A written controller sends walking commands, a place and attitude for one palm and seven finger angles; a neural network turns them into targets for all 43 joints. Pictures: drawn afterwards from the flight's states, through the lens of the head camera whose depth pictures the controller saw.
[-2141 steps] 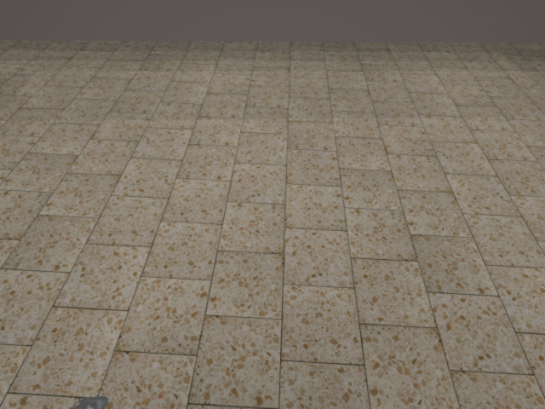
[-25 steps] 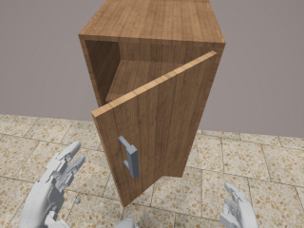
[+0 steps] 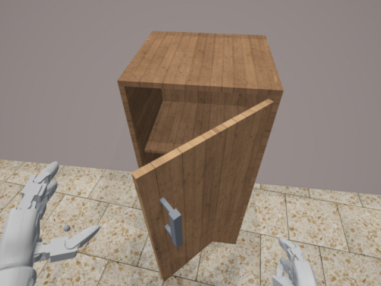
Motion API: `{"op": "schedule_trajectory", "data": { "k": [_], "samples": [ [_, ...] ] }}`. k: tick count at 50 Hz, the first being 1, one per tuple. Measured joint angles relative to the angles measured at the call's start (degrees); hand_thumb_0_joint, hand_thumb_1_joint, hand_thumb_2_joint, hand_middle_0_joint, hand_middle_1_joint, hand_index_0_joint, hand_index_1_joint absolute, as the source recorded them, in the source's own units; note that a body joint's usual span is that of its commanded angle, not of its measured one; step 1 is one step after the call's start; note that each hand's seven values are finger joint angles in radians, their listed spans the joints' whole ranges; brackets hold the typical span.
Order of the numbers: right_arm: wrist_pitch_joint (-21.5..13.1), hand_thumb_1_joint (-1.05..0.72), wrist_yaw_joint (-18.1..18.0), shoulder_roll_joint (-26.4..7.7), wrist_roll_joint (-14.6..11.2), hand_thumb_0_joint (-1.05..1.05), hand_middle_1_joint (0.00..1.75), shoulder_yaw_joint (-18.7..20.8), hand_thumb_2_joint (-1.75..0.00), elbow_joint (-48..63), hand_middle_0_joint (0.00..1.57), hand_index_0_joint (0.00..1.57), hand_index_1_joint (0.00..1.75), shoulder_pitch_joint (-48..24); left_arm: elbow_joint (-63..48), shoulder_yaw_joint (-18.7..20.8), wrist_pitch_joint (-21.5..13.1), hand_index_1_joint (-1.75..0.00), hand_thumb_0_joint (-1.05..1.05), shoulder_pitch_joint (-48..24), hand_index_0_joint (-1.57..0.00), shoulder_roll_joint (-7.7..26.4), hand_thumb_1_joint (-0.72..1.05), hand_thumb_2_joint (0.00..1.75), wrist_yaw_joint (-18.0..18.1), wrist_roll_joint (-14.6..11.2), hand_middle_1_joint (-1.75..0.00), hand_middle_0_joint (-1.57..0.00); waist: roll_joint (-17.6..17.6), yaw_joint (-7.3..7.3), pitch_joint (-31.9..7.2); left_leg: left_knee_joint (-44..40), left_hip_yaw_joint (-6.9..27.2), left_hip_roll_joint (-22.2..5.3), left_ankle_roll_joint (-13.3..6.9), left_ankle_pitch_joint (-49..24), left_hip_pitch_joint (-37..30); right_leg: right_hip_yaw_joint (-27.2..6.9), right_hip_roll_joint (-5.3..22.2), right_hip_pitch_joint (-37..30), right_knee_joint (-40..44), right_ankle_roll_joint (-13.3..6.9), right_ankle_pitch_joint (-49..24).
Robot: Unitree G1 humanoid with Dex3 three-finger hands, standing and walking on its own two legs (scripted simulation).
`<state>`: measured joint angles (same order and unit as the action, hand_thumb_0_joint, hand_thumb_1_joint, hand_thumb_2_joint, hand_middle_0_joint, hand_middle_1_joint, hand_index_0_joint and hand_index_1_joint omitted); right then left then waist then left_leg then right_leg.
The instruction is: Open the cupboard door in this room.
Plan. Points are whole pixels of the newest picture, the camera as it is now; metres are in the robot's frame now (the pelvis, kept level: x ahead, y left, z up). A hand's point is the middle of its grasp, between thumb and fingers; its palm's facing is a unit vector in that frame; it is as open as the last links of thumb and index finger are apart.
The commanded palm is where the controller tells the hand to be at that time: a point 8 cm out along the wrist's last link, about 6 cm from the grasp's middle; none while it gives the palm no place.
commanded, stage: draw the hand back to the body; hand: left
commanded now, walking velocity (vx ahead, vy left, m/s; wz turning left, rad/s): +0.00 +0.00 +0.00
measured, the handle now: (171, 223) +0.27 +0.08 -0.02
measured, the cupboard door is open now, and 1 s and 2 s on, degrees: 45 45 45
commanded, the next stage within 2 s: step back with the hand held close in 0.66 s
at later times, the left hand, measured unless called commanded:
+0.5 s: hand (62, 186) +0.21 +0.24 +0.17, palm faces +0.43 -0.82 -0.39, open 7.6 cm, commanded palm +0.16 +0.28 +0.20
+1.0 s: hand (61, 189) +0.21 +0.24 +0.17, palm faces +0.36 -0.80 -0.48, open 7.4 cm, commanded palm +0.15 +0.28 +0.20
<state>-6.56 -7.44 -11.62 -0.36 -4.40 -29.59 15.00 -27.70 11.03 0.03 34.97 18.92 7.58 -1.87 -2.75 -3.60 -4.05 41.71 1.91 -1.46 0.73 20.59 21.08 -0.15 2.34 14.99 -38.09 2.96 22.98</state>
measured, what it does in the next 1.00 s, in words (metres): stands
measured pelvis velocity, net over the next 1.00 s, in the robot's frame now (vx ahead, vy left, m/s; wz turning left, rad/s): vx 0.00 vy -0.02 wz -0.03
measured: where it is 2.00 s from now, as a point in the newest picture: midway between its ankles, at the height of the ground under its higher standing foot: outside the picture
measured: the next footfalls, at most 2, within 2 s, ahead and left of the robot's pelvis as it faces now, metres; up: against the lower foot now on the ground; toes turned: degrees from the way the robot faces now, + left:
right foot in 1.88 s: -0.18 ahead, -0.12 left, +0.00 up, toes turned +7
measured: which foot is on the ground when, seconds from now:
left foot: down 0.00-1.00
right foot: down 0.00-1.00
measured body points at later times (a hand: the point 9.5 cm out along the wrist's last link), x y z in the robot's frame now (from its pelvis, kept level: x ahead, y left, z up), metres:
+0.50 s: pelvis +0.02 -0.02 +0.02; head +0.00 -0.03 +0.47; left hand +0.19 +0.28 +0.20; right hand +0.21 -0.24 -0.06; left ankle +0.02 +0.13 -0.72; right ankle -0.03 -0.16 -0.72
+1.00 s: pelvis +0.00 -0.02 +0.02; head +0.02 -0.03 +0.47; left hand +0.18 +0.28 +0.20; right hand +0.19 -0.26 -0.05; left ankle +0.02 +0.13 -0.72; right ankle -0.03 -0.16 -0.72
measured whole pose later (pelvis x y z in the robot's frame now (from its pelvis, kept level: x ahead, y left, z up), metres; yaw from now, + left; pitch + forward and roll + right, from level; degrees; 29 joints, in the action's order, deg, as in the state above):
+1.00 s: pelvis +0.00 -0.02 +0.02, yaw -2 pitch -1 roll -1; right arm 0.1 -5.0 -13.2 0.6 0.1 -32.3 8.2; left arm -25.6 22.1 -5.8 29.9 22.0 5.5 -2.9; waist -2.4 -1.2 1.9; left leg 25.5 0.6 -3.4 2.2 12.5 12.4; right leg -1.0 0.7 7.3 -22.2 1.8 14.2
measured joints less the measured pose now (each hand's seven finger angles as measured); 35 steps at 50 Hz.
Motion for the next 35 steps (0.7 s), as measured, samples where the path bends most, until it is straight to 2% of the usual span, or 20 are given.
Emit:
{"op": "schedule_trajectory", "data": {
  "k": [8,18,25,35],
  "samples": [
    [-0.64,-0.9,0.65,-0.19,0.5,0.01,0.3,0.65,-0.9,-2.72,0.21,0.2,0.3,-1.67,0.66,4.24,-0.67,-0.3,0.0,-4.04,-0.19,0.9,0.39,0.68,-0.54,-0.71,-0.3,-0.19,0.56,-0.35,2.15,-6.61,-0.91,-0.05,0.17,-2.16,-6.24,-0.59,0.12,-5.67,6.22,-0.14,-2.31],
    [0.0,-0.9,1.57,-0.67,0.88,0.01,0.3,2.03,-0.9,-4.71,0.21,0.2,0.3,-3.45,1.84,9.5,-2.08,-0.3,0.0,-8.9,-0.21,1.82,0.73,0.83,-0.94,-1.66,-0.3,-0.2,0.35,-0.79,3.55,-12.23,-1.33,-0.58,0.79,-4.16,-10.89,-0.78,-0.3,-9.82,11.3,-0.7,-4.24],
    [1.17,-0.9,1.87,-0.76,1.07,0.01,0.3,2.76,-0.9,-5.05,0.21,0.2,0.3,-3.85,3.44,8.15,-1.56,-0.3,0.01,-8.43,-0.21,0.28,0.85,0.88,-1.92,-1.81,-0.3,-0.2,0.24,-0.7,4.28,-14.67,-1.42,-1.1,1.27,-5.19,-12.53,-0.8,-0.79,-11.12,13.22,-1.19,-5.07],
    [0.85,-0.9,1.54,-0.64,1.17,0.01,0.3,3.18,-0.9,-6.05,0.2,0.2,0.3,-3.89,3.22,8.32,-2.22,-0.3,0.01,-8.13,-0.21,0.79,0.89,0.9,-2.01,-1.73,-0.3,-0.21,-0.13,-0.91,4.85,-16.19,-1.07,-1.77,1.89,-5.87,-13.96,-0.42,-1.47,-12.6,14.67,-1.8,-5.66]
  ]
}}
